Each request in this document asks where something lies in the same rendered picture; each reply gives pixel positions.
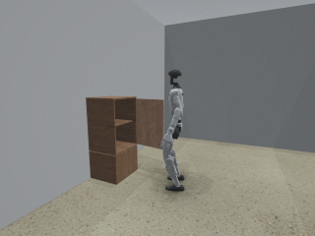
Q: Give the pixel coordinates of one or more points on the cupboard door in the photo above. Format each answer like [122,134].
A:
[149,122]

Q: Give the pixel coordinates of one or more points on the right robot thigh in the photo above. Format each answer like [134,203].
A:
[172,153]

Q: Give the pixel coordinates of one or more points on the left robot foot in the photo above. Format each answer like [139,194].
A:
[174,188]

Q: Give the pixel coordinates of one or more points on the left robot hand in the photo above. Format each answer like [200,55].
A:
[167,138]

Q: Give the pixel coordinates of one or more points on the robot left upper arm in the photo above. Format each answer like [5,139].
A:
[176,99]

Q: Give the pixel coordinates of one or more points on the left robot forearm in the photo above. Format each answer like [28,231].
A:
[175,118]

